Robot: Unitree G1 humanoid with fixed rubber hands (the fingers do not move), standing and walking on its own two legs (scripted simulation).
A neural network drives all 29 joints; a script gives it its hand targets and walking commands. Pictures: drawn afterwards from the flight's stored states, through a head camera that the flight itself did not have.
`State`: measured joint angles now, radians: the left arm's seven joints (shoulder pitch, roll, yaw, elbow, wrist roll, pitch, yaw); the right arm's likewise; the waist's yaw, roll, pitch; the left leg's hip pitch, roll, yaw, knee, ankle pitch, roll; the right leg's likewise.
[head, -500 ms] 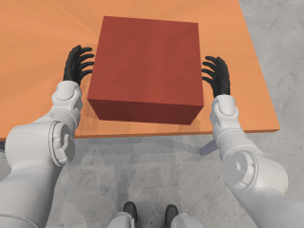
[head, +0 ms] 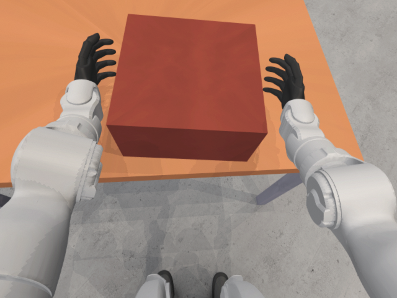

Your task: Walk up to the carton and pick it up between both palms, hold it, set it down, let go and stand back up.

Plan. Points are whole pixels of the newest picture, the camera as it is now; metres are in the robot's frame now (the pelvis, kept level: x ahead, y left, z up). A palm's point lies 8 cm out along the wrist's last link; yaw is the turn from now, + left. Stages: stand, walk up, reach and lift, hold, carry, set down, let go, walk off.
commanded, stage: set down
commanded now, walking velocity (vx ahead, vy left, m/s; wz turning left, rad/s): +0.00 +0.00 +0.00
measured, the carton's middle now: (189, 90) +0.54 +0.02 -0.02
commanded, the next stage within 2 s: none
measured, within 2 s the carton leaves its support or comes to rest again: neither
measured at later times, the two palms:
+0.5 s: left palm (81, 92) +0.49 +0.23 +0.04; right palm (315, 105) +0.48 -0.24 +0.03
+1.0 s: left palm (28, 63) +0.48 +0.28 +0.12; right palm (339, 73) +0.48 -0.23 +0.12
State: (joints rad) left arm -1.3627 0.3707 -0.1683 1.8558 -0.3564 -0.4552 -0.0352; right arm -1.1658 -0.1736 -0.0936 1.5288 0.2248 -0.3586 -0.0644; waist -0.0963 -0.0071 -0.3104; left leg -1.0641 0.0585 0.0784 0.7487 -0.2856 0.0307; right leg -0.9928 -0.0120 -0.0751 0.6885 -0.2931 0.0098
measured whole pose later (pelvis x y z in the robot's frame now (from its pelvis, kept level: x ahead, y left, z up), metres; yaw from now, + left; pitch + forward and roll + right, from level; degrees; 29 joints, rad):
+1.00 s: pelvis -0.02 +0.01 -0.01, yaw -2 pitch +34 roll -4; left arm -1.39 0.48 -0.41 1.66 -0.54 -0.28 -0.03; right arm -1.28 -0.47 0.10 1.59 0.50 -0.24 0.09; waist -0.01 -0.01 -0.35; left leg -1.13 0.03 -0.01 0.83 -0.29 0.02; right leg -1.05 0.00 -0.06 0.74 -0.28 0.02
